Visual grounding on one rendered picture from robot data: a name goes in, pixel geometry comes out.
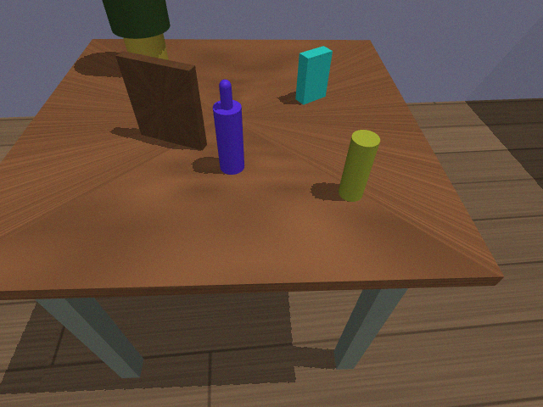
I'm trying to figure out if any table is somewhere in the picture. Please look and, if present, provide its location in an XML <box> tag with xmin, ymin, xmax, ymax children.
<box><xmin>0</xmin><ymin>39</ymin><xmax>504</xmax><ymax>378</ymax></box>

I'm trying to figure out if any potted plant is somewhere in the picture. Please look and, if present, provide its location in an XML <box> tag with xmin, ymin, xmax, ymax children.
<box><xmin>102</xmin><ymin>0</ymin><xmax>170</xmax><ymax>60</ymax></box>

